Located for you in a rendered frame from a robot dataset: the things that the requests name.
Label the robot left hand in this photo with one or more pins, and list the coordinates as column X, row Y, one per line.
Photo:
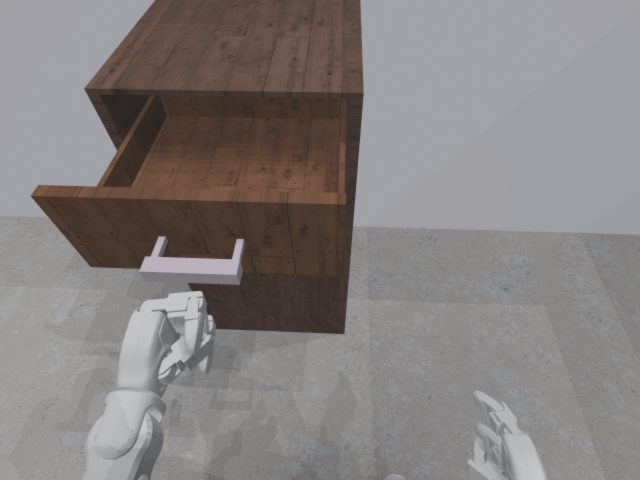
column 143, row 361

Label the robot left forearm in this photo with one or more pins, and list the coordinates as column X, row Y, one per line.
column 125, row 442

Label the handle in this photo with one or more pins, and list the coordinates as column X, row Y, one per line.
column 192, row 270

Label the drawer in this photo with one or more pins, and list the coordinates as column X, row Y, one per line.
column 204, row 171

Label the robot right hand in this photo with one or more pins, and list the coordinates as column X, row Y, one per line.
column 515, row 455

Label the cabinet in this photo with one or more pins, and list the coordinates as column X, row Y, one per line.
column 248, row 48

